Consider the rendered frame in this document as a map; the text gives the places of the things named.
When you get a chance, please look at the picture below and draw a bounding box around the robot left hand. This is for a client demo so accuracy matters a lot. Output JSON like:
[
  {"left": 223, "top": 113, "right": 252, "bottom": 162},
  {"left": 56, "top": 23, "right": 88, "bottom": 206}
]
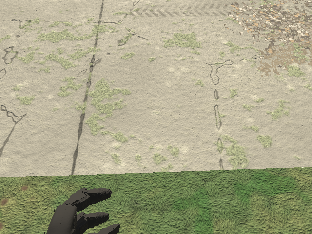
[{"left": 44, "top": 187, "right": 120, "bottom": 234}]

